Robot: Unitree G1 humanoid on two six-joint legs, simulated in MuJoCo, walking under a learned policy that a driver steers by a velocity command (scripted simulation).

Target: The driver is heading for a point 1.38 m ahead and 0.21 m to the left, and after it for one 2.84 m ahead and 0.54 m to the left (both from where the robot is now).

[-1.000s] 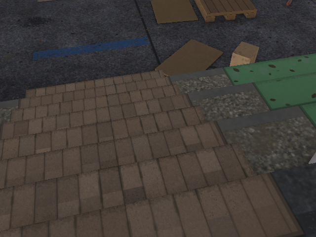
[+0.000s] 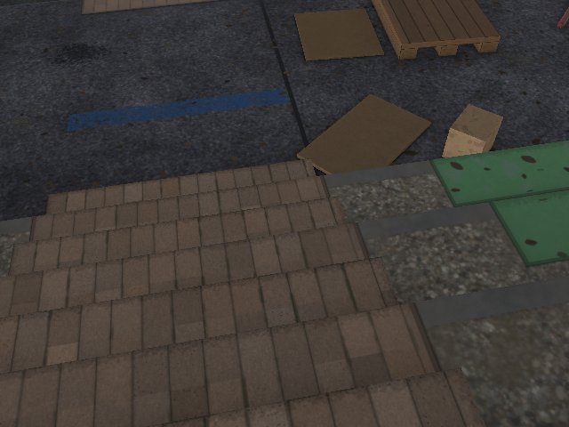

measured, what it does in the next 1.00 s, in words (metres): goes down: left foot, then right foot 0.15 m lower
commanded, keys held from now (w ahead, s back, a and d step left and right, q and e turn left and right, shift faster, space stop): w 0.82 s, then w+q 0.18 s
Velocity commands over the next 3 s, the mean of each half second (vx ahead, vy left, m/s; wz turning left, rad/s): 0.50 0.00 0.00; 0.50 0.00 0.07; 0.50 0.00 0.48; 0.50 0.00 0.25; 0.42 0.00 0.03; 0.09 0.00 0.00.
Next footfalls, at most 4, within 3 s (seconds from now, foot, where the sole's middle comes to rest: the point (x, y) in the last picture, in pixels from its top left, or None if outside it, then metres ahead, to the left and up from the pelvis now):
0.18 left None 0.21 0.09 -0.78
0.80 right None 0.54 -0.12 -0.93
1.36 left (274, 363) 0.80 0.11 -1.08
1.94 right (304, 291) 1.16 0.02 -1.23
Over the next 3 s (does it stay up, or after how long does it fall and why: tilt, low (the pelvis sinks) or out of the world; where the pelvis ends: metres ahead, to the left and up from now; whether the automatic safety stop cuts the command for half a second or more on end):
stays up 1.34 0.22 -0.61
